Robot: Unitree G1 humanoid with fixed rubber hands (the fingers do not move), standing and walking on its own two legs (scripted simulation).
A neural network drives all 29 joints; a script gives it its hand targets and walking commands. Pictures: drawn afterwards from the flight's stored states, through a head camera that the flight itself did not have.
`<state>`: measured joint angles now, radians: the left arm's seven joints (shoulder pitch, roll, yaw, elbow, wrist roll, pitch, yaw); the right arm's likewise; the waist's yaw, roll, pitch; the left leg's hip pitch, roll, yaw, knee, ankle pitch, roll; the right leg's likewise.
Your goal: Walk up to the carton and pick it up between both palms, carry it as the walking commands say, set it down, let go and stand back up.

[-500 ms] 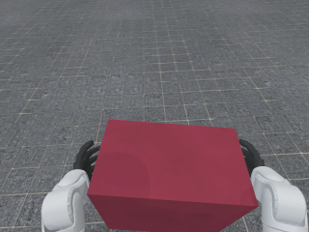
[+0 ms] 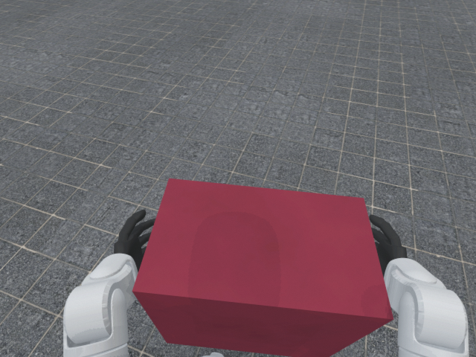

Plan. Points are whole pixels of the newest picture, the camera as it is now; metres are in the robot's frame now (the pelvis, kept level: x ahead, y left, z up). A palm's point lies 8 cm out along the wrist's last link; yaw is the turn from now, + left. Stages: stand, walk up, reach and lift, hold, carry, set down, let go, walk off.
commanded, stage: carry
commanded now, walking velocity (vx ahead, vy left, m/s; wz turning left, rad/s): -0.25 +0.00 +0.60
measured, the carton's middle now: (254, 278) +0.26 +0.00 +0.00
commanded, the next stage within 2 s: none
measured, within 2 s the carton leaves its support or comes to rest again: neither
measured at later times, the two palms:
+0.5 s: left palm out of the picture -0.02 +0.31 +0.06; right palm out of the picture +0.13 -0.05 +0.07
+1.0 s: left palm out of the picture -0.26 +0.31 +0.06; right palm out of the picture -0.03 +0.00 +0.07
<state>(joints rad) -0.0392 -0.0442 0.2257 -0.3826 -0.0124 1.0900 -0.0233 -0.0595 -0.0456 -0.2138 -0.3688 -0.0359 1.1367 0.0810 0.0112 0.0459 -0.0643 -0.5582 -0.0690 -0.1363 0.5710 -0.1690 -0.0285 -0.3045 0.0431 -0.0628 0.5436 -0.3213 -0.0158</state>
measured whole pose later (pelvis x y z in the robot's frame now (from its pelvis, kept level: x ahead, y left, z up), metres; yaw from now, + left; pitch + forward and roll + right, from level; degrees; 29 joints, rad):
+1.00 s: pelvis -0.36 +0.02 -0.01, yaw +37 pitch +3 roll +2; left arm -0.02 -0.08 0.24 -0.43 0.05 1.11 -0.03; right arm -0.12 -0.08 -0.20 -0.30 0.00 1.14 0.08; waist -0.05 -0.05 -0.06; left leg -0.37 -0.04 0.03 0.65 -0.31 0.00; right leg -0.53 -0.22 -0.11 0.78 -0.35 0.09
